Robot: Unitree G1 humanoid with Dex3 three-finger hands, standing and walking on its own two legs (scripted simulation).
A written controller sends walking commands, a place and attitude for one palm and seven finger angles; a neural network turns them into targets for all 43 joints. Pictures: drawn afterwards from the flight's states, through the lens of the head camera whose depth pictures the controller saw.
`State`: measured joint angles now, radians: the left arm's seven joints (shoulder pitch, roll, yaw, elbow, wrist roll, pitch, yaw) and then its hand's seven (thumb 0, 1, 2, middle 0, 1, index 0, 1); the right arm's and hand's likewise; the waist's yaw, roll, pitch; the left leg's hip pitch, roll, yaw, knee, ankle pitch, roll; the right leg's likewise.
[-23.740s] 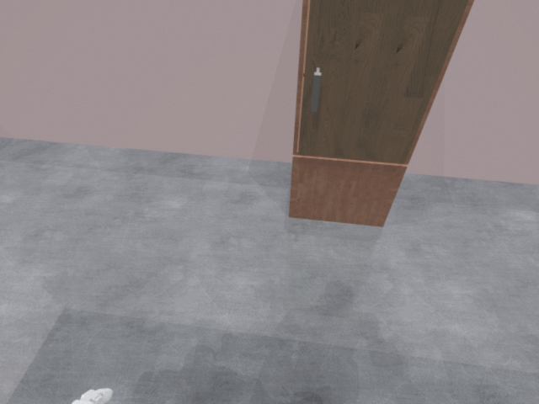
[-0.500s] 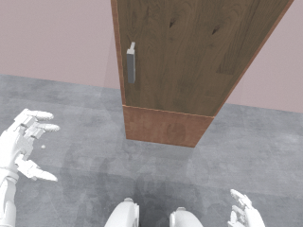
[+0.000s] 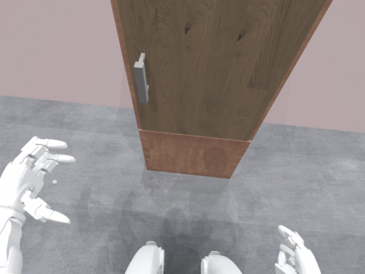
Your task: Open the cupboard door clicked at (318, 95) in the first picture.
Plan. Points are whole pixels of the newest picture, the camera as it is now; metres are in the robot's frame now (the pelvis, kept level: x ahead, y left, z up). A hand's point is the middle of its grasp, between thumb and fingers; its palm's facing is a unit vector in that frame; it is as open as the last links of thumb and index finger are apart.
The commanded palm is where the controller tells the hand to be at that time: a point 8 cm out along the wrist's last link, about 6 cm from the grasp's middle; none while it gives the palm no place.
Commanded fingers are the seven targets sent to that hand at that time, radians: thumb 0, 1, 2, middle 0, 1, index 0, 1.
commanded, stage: move the hooked fingers beside the handle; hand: left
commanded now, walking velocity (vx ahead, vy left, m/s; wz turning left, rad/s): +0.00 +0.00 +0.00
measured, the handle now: (143, 78) +0.59 +0.14 +0.04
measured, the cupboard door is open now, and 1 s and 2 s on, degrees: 0 0 0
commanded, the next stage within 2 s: none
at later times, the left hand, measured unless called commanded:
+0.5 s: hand (73, 153) +0.35 +0.25 +0.04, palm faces -0.05 -1.00 -0.03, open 14.0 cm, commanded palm +0.33 +0.31 +0.04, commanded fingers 0.00 -0.50 0.30 -0.30 -1.20 -0.30 -1.20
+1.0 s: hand (89, 126) +0.42 +0.24 +0.04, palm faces -0.03 -1.00 -0.02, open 14.0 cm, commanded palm +0.41 +0.29 +0.04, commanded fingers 0.00 -0.50 0.30 -0.30 -1.20 -0.30 -1.20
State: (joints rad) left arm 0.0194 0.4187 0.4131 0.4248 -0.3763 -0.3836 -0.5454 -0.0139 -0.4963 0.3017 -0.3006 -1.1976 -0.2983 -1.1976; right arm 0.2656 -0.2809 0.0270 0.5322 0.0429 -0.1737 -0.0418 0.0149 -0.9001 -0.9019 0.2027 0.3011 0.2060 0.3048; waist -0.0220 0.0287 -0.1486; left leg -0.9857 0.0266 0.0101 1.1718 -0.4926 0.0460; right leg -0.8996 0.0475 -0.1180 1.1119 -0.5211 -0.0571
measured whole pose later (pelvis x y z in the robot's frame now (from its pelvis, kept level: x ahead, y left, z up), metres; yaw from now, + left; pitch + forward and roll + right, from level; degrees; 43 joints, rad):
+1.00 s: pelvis +0.00 +0.03 +0.00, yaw -1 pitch +21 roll -4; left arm -0.50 0.42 0.36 0.83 -0.21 -0.41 -0.36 -0.01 -0.50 0.30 -0.30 -1.20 -0.30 -1.20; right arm 0.32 -0.27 0.03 0.60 0.03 -0.04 -0.02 0.01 -0.90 -0.90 0.20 0.30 0.21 0.30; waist -0.09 0.03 -0.15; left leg -1.06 0.02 0.05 1.18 -0.49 0.08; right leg -0.98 0.04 -0.08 1.12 -0.51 -0.02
